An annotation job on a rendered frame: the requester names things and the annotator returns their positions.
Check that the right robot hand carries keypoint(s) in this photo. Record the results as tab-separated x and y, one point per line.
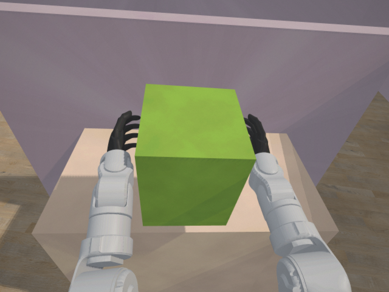
257	135

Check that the carton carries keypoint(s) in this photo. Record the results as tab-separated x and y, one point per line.
193	155

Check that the robot right forearm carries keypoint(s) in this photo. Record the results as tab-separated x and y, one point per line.
290	230

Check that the right robot upper arm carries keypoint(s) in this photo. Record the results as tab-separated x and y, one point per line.
311	272

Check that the left robot upper arm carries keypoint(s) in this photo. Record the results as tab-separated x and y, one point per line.
106	280

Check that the pedestal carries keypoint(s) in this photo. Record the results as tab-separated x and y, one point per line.
238	257

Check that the left robot hand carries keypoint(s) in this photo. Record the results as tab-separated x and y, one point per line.
118	137

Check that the robot left forearm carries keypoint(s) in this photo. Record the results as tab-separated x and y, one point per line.
108	240

